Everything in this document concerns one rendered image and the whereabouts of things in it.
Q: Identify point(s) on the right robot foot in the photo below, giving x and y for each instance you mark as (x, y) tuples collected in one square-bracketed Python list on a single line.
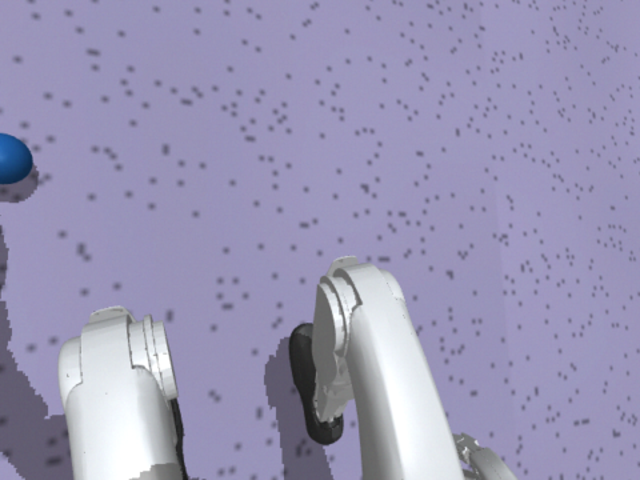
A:
[(304, 373)]

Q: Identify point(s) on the ball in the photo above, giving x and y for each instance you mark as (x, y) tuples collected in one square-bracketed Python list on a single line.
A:
[(15, 159)]

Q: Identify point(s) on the left robot foot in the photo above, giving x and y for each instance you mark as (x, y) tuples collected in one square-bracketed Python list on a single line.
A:
[(180, 432)]

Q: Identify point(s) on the right robot hand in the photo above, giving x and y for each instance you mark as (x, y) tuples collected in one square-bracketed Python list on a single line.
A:
[(485, 463)]

